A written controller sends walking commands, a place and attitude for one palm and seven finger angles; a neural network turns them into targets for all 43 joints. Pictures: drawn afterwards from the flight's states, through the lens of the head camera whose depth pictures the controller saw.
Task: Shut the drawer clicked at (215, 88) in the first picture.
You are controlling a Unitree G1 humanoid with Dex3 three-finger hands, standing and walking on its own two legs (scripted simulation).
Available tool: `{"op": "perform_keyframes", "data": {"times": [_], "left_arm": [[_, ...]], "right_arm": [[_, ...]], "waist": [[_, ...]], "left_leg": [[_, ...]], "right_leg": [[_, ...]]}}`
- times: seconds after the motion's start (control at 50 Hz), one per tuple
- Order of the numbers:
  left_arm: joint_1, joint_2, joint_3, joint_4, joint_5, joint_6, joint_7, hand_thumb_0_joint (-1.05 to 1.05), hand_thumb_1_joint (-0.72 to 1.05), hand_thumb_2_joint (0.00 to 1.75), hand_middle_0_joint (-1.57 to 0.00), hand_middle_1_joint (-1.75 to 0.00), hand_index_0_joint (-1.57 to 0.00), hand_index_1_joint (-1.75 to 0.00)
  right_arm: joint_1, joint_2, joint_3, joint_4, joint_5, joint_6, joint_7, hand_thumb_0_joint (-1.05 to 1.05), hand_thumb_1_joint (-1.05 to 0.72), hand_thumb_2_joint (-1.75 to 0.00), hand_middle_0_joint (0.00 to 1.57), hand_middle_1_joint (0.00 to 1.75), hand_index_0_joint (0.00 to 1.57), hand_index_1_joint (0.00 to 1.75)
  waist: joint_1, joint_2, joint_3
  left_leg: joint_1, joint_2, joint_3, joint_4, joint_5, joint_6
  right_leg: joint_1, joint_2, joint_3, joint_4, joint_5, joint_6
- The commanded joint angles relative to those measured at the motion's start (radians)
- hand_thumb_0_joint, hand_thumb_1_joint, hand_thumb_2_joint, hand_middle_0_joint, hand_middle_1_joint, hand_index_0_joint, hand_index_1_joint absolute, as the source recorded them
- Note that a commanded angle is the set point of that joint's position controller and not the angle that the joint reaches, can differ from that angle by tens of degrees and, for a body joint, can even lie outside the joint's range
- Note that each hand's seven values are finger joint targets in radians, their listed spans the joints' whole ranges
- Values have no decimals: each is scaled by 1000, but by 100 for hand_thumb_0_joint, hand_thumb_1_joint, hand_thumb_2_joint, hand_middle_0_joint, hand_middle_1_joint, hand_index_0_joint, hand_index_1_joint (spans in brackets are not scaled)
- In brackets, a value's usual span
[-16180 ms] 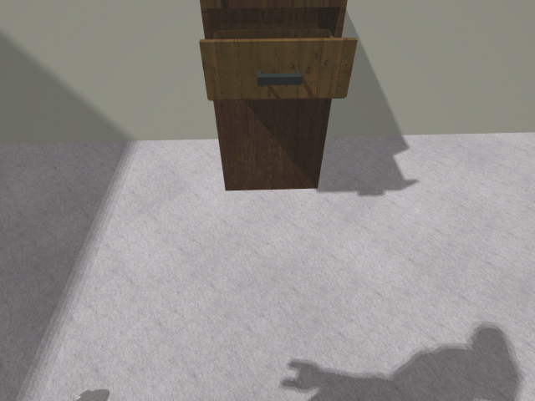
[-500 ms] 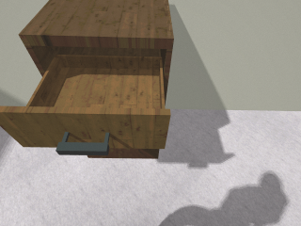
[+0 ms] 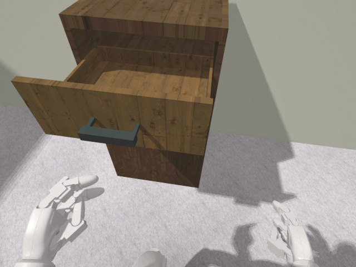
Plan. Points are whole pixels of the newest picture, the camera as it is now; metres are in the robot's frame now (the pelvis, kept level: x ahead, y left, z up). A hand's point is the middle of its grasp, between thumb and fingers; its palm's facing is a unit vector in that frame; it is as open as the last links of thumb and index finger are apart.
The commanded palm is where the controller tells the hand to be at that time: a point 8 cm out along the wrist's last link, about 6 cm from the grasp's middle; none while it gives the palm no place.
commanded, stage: raise the hand and make a fist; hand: left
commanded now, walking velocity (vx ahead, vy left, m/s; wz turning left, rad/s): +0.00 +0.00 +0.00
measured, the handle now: (111, 129) +0.39 +0.20 +0.10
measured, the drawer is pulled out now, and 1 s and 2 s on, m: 0.28 0.28 0.28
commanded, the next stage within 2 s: bring the fist close to the handle in 1.36 s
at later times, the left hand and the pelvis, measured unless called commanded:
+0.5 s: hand (83, 204) +0.20 +0.19 +0.12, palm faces -0.09 -1.00 -0.01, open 3.2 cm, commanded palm +0.16 +0.25 +0.14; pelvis +0.06 +0.04 +0.03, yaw -1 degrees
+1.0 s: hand (69, 181) +0.20 +0.18 +0.20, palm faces -0.06 -0.99 -0.08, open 3.3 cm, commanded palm +0.16 +0.24 +0.20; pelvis +0.04 +0.05 +0.04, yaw -2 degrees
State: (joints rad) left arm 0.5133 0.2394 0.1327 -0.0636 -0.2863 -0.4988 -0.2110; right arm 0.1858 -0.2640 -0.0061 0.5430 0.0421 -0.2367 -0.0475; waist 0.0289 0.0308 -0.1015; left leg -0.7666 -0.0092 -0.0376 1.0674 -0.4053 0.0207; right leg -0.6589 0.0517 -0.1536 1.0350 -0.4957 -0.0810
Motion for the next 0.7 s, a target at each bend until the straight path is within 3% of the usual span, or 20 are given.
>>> {"op": "perform_keyframes", "data": {"times": [0.0, 0.04, 0.1, 0.12, 0.14, 0.16, 0.2, 0.24, 0.26, 0.3, 0.34, 0.4, 0.5, 0.52, 0.58, 0.64, 0.68], "left_arm": [[-185, 150, -11, -127, 10, 74, -92, 0, 90, 90, -76, -91, -76, -91], [-164, 181, 36, -122, -3, 165, -119, 0, 90, 90, -80, -95, -80, -95], [-37, 224, 192, -163, -37, 252, -84, 0, 90, 90, -86, -101, -86, -101], [12, 187, 202, -219, -53, 256, -64, 0, 90, 90, -88, -104, -88, -104], [34, 175, 218, -261, -64, 247, -42, 0, 90, 90, -90, -106, -90, -106], [66, 155, 225, -302, -72, 229, -25, 0, 90, 90, -92, -108, -92, -108], [162, 137, 221, -335, -62, 190, -12, 0, 90, 90, -96, -112, -96, -112], [217, 87, 142, -376, -33, 151, -29, 0, 90, 90, -100, -117, -100, -117], [217, 52, 75, -404, -22, 136, -45, 0, 90, 90, -102, -119, -102, -119], [257, 24, 22, -413, -17, 127, -71, 0, 90, 90, -106, -123, -106, -123], [274, 5, -32, -471, -18, 124, -99, 0, 90, 90, -110, -127, -110, -127], [285, 71, 18, -543, -1, 116, -72, 0, 90, 90, -116, -134, -116, -134], [289, 51, -6, -676, 38, 116, 27, 0, 90, 90, -126, -145, -126, -145], [299, 12, -44, -688, 40, 124, 34, 0, 90, 90, -128, -147, -128, -147], [290, -11, -86, -682, 49, 175, 40, 0, 90, 90, -134, -153, -134, -153], [278, 3, -99, -666, 67, 255, 33, 0, 90, 90, -140, -160, -140, -160], [259, 17, -106, -698, 76, 301, 29, 0, 90, 90, -140, -160, -140, -160]], "right_arm": [[-31, -119, -19, -136, 15, -53, -27, 0, -90, -90, 20, 30, 20, 30], [-47, -116, -17, -154, 19, -40, -31, 0, -90, -90, 20, 30, 20, 30], [-83, -86, -18, -173, 17, -21, -29, 0, -90, -90, 20, 30, 20, 30], [-85, -65, -16, -184, 15, -16, -26, 0, -90, -90, 20, 30, 20, 30], [-84, -56, -18, -182, 13, -14, -23, 0, -90, -90, 20, 30, 20, 30], [-82, -49, -22, -177, 12, -17, -20, 0, -90, -90, 20, 30, 20, 30], [-69, -47, -29, -166, 6, -25, -7, 0, -90, -90, 20, 30, 20, 30], [-39, -51, -37, -158, 5, -36, 12, 0, -90, -90, 20, 30, 20, 30], [-30, -58, -38, -162, 4, -49, 21, 0, -90, -90, 20, 30, 20, 30], [-37, -68, -42, -155, 3, -68, 28, 0, -90, -90, 20, 30, 20, 30], [-9, -76, -47, -170, 6, -85, 34, 0, -90, -90, 20, 30, 20, 30], [-15, -81, -56, -167, 5, -94, 28, 0, -90, -90, 20, 30, 20, 30], [-17, -67, -49, -195, 7, -77, 34, 0, -90, -90, 20, 30, 20, 30], [-12, -60, -43, -202, 7, -73, 38, 0, -90, -90, 20, 30, 20, 30], [-34, -67, -32, -214, 12, -58, 44, 0, -90, -90, 20, 30, 20, 30], [-60, -71, -21, -230, 21, -40, 39, 0, -90, -90, 20, 30, 20, 30], [-73, -73, -8, -247, 25, -29, 33, 0, -90, -90, 20, 30, 20, 30]], "waist": [[-106, -55, 42], [-69, -61, 5], [8, -58, -96], [22, -63, -118], [27, -89, -129], [33, -73, -141], [40, -87, -169], [20, -47, -160], [-2, -15, -141], [-20, -17, -101], [-31, -4, -129], [-19, -15, -146], [-1, 38, -173], [-5, 45, -175], [-14, 16, -111], [-17, -19, -53], [-14, -12, -26]], "left_leg": [[42, 14, 2, -114, -88, 22], [37, 21, -16, -141, -67, 14], [73, 15, -23, -183, 9, -1], [93, 11, -20, -200, 45, -2], [119, 8, -19, -216, 90, -1], [149, 6, -17, -231, 146, 2], [202, 8, -16, -249, 253, 9], [257, 3, -1, -265, 341, 17], [292, 4, 1, -271, 367, 22], [327, 10, -13, -267, 402, 30], [363, 16, -24, -279, 434, 30], [381, 24, -38, -291, 429, 23], [427, 50, -63, -325, 424, -8], [439, 53, -70, -333, 420, -13], [414, 65, -93, -363, 341, -20], [378, 65, -100, -404, 191, -12], [364, 65, -107, -437, 101, -12]], "right_leg": [[-18, -104, 390, -482, -350, 95], [61, -141, 413, -480, -274, 105], [209, -161, 395, -451, -64, 113], [241, -158, 372, -440, 24, 116], [267, -147, 346, -424, 132, 122], [288, -133, 315, -399, 263, 127], [311, -103, 255, -339, 526, 136], [279, -80, 191, -300, 672, 132], [236, -69, 161, -292, 662, 128], [177, -54, 139, -292, 608, 122], [148, -42, 105, -288, 516, 99], [131, -26, 84, -286, 406, 75], [98, -22, 61, -265, 278, 61], [92, -25, 56, -266, 261, 62], [83, -26, 47, -281, 210, 64], [97, -27, 50, -308, 162, 63], [111, -28, 54, -319, 133, 61]]}}
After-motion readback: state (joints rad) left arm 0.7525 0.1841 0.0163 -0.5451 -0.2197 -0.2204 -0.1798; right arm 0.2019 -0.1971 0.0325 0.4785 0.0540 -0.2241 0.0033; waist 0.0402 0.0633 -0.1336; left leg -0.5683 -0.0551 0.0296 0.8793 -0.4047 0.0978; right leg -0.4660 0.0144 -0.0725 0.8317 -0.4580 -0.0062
